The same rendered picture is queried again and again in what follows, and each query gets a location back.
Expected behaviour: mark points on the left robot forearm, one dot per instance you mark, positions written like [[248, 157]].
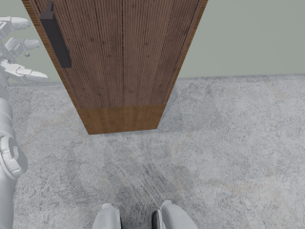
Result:
[[5, 109]]

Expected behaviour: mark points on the robot left upper arm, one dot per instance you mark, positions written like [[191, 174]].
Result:
[[13, 163]]

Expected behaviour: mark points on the cupboard door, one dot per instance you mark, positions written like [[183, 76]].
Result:
[[123, 52]]

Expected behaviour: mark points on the handle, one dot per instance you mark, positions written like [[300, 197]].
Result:
[[55, 36]]

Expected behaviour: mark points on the robot right shin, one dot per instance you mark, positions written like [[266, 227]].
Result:
[[166, 202]]

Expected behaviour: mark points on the left robot thigh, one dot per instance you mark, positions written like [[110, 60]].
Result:
[[107, 218]]

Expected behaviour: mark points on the robot left hand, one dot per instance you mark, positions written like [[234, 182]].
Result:
[[13, 49]]

